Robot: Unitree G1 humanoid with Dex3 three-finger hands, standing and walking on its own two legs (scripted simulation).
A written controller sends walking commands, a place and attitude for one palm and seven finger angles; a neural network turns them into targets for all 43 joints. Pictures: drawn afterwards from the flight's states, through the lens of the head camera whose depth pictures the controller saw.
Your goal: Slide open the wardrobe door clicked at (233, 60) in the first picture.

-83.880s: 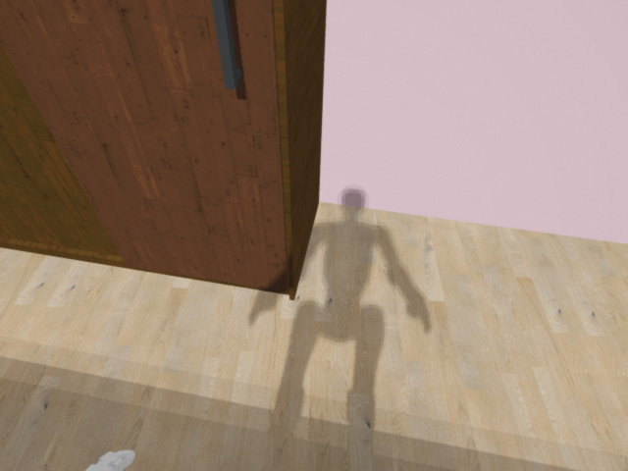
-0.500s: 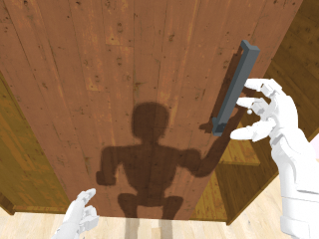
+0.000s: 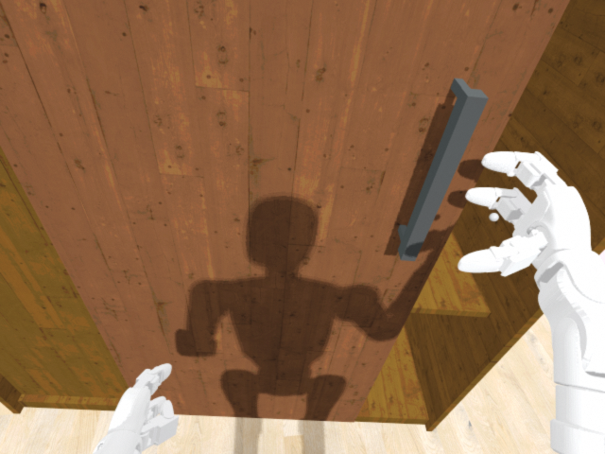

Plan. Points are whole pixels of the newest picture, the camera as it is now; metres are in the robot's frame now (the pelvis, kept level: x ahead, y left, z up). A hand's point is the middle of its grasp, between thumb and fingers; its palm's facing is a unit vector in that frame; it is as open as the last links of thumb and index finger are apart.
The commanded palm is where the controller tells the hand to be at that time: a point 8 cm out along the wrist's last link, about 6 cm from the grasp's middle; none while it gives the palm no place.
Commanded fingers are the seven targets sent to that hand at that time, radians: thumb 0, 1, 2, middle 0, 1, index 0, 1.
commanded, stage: move the hooked fingers beside the handle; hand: right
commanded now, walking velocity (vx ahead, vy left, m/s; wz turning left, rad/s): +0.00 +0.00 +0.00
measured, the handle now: (430, 179) +0.41 -0.13 +0.22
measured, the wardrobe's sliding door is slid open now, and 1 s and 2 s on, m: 0.24 0.24 0.24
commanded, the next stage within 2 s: none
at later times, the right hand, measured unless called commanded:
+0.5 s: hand (500, 215) +0.34 -0.20 +0.22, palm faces +0.04 +1.00 -0.07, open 14.0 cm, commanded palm +0.32 -0.25 +0.23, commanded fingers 0.00 0.50 -0.30 0.30 1.20 0.30 1.20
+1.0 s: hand (499, 210) +0.35 -0.20 +0.22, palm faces +0.04 +1.00 -0.06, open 14.0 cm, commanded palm +0.32 -0.26 +0.23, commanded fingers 0.00 0.50 -0.30 0.30 1.20 0.30 1.20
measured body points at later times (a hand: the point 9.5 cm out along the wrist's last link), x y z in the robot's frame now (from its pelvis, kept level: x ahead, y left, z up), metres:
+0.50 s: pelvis +0.00 +0.00 +0.00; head -0.03 +0.03 +0.45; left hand +0.17 +0.24 -0.09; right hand +0.34 -0.25 +0.22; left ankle -0.03 +0.08 -0.74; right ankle -0.02 -0.10 -0.74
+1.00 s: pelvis +0.00 +0.00 +0.00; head -0.02 +0.03 +0.45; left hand +0.19 +0.24 -0.08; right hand +0.34 -0.25 +0.23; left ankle -0.03 +0.08 -0.74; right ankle -0.02 -0.10 -0.74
